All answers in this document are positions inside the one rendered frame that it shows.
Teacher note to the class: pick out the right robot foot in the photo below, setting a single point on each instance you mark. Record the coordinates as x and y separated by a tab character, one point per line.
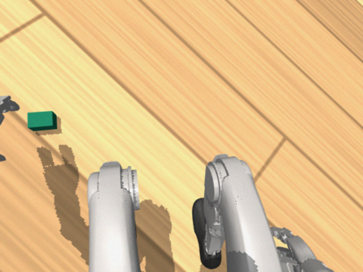
199	224

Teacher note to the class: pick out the small box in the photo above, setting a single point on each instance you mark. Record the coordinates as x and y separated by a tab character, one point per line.
42	120

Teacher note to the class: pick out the right robot arm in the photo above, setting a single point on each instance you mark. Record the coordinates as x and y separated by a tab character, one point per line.
314	265

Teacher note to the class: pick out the left robot hand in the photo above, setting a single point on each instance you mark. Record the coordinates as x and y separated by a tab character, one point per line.
6	105

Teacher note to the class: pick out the right robot hand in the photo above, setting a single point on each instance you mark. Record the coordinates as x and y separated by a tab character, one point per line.
296	253

